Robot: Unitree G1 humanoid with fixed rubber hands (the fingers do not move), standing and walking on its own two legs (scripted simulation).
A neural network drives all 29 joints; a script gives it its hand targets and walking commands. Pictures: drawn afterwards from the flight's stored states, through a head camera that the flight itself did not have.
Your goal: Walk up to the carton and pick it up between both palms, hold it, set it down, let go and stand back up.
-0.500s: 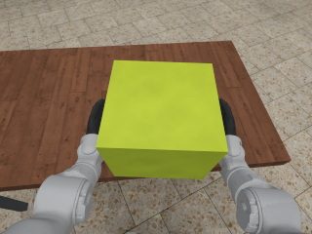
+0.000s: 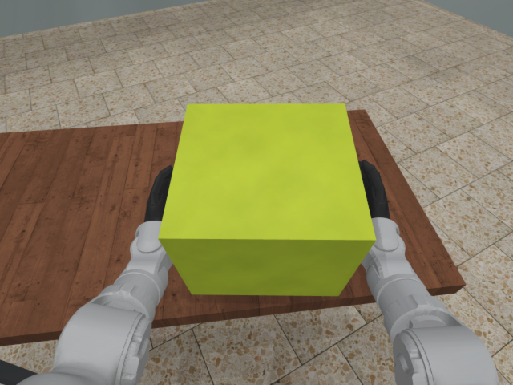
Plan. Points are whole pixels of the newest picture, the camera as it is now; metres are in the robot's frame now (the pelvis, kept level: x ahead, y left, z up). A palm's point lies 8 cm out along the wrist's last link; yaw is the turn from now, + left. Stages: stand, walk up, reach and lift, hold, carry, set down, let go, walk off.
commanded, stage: reach and lift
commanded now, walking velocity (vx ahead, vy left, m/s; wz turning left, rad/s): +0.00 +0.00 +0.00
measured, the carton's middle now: (265, 202) +0.42 +0.01 +0.04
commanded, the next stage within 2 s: hold in 1.96 s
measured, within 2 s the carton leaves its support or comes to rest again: neither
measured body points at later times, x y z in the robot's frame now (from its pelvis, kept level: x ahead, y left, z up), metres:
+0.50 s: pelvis +0.00 -0.01 +0.02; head +0.00 +0.00 +0.47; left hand +0.39 +0.17 +0.09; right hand +0.39 -0.19 +0.11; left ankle +0.01 +0.09 -0.73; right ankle -0.01 -0.10 -0.73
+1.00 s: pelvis -0.01 -0.01 +0.02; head -0.03 +0.01 +0.47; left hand +0.37 +0.16 +0.14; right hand +0.36 -0.19 +0.14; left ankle +0.01 +0.09 -0.73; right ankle -0.01 -0.10 -0.73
